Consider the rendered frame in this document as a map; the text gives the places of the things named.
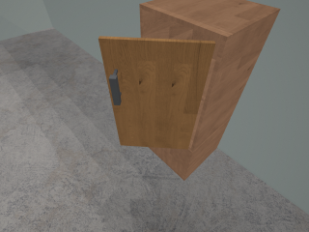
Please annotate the handle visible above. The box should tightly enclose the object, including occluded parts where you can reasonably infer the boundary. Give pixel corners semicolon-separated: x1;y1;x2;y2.
108;69;122;105

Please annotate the cupboard door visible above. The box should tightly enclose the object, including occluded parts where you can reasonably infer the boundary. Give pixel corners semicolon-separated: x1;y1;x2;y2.
98;36;216;150

